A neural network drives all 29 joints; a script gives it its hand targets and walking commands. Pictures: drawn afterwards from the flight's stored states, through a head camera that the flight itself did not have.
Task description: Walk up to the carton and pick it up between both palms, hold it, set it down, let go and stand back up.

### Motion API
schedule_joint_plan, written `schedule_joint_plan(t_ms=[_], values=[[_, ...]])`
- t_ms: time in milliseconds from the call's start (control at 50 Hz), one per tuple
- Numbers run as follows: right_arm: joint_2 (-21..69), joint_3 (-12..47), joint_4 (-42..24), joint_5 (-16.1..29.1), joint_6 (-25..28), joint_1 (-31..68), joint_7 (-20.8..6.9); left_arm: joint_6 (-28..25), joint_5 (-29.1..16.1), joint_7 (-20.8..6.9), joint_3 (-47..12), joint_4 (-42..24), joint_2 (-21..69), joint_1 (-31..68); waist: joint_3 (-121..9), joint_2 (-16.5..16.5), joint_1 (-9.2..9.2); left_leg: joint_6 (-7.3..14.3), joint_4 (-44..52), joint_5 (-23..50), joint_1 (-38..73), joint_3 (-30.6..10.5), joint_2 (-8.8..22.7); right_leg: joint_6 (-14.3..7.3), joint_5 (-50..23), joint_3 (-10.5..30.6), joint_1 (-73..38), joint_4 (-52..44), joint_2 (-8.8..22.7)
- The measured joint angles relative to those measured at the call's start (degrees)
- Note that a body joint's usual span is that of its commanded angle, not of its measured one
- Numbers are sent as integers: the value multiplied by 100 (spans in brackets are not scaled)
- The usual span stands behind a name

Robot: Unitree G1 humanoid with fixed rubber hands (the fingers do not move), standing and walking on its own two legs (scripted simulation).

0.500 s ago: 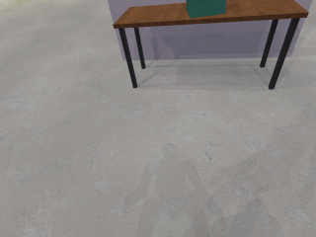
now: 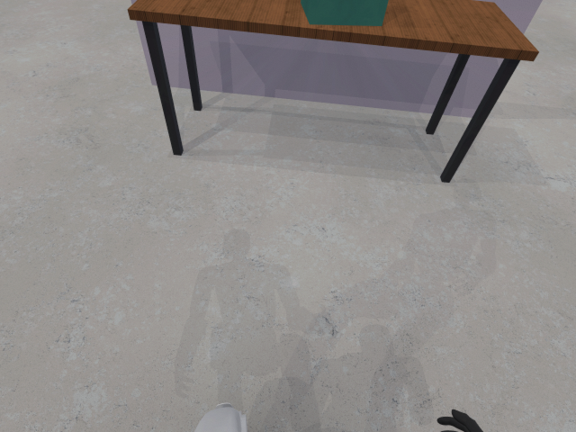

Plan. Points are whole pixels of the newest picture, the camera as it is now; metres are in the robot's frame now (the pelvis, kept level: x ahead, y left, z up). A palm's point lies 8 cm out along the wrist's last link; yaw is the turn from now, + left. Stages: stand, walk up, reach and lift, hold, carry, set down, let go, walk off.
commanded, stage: walk up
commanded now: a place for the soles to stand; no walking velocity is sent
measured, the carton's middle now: out of the picture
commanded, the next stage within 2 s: none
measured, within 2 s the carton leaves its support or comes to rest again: neither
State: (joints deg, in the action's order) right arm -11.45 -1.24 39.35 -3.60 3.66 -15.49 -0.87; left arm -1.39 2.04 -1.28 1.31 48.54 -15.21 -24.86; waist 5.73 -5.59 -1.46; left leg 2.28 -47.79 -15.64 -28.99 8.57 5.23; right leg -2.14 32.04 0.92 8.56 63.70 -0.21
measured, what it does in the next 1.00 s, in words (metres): walks ahead: right foot, then left foot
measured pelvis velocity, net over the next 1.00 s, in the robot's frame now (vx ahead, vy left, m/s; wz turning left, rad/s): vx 0.49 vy -0.11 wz -0.07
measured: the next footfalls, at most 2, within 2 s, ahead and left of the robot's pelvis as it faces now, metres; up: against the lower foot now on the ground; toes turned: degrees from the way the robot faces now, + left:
right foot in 0.40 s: +0.37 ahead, -0.20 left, +0.00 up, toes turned -13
left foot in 0.96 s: +0.65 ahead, -0.01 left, +0.00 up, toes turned +0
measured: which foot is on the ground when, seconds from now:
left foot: down 0.00-0.42, up 0.44-0.94, down 0.96-1.00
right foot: up 0.00-0.38, down 0.40-1.00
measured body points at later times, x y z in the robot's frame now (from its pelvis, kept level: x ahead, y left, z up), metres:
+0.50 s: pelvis +0.26 -0.09 +0.00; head +0.26 -0.14 +0.45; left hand +0.42 +0.13 -0.08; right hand +0.21 -0.34 -0.16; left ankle +0.13 +0.10 -0.63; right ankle +0.34 -0.19 -0.69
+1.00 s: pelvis +0.49 -0.11 +0.01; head +0.51 -0.08 +0.46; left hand +0.49 +0.14 -0.13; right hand +0.58 -0.36 -0.09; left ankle +0.61 -0.02 -0.69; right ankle +0.34 -0.20 -0.69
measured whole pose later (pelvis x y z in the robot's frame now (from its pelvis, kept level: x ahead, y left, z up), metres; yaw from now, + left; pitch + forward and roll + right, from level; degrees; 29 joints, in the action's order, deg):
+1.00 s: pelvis +0.49 -0.11 +0.01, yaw -4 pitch -2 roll +0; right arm -11.1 -1.2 40.8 -3.4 1.2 -15.7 -2.6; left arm -2.3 3.0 0.0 0.5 43.2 -15.8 -28.2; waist 5.7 -3.7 -2.9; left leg 2.2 -39.8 -10.0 -26.8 4.1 1.6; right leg -1.4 32.8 -9.2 0.9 37.6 2.0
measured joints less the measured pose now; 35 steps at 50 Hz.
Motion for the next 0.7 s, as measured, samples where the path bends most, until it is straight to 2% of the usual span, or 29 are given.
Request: schedule_joint_plan(t_ms=[60, 120, 240, 320, 380, 400, 440, 460, 500, 560, 600, 700], values=[[-15, 0, 127, 96, -99, -250, 126, 127, 34, -20, -3, -113, -128, 181, -32, 85, 188, -65, 227, -255, 631, 168, 122, 63, -499, -45, 915, 1364, -72], [-96, -7, 275, 116, -55, -635, 133, 151, 44, -54, 115, -338, -260, 452, -92, 164, 365, -111, 745, -297, 1289, 300, 125, 110, -807, -139, 1713, 1427, 83], [-308, -9, 763, 90, 10, -1129, 93, 59, -64, -244, 283, -845, -278, 1072, -87, 328, 484, -189, 1488, -442, 2241, 529, 47, 162, -1571, 53, 2621, -285, 511], [-394, -10, 914, 96, 10, -1220, 71, 2, -76, -362, 284, -967, -72, 1232, -134, 451, 524, -278, 1672, -728, 2670, 695, 42, 129, -2299, -33, 2557, -1729, 737], [-451, -11, 900, 104, -8, -1250, 52, -27, 2, -372, 233, -969, 97, 1161, -230, 569, 593, -360, 1542, -1119, 2915, 778, 142, 77, -2450, -205, 2162, -2373, 716], [-471, -6, 892, 105, -32, -1258, 48, -54, 29, -353, 213, -966, 152, 1116, -267, 634, 591, -373, 1396, -1303, 2957, 786, 228, 63, -2512, -258, 2025, -2471, 655], [-531, -3, 897, 99, -136, -1143, 40, -132, 86, -268, 148, -931, 319, 1100, -173, 963, 519, -183, 632, -1589, 2816, 595, 621, 12, -2135, -427, 2057, -1989, 360], [-515, 19, 846, 117, -200, -1104, 21, -172, 119, -206, 83, -958, 344, 1064, -141, 994, 456, -77, -60, -1517, 2548, 271, 601, -33, -1846, -457, 2101, -1708, 299], [-508, 57, 703, 161, -345, -1011, -36, -164, 86, -52, -41, -933, 397, 945, -102, 948, 298, -39, -1470, -1401, 1930, -307, 249, -90, -1437, -412, 2047, -1420, 264], [-599, 44, 605, 166, -433, -783, -71, -59, 24, 116, -149, -812, 508, 629, -43, 1027, 135, -67, -2687, -815, 1118, -605, -11, -123, -1284, -442, 1533, -1678, 148], [-627, -4, 515, 170, -414, -646, -70, -58, 17, 141, -161, -767, 522, 370, -28, 1086, 90, -107, -2790, -563, 646, -686, -22, -141, -1278, -536, 1105, -2042, 62], [-558, -76, 269, 177, -411, -365, -90, -171, 37, 100, -79, -659, 359, -121, -36, 1014, -23, -280, -2125, -193, -217, -926, -5, -206, -1253, -711, 287, -2794, -138]])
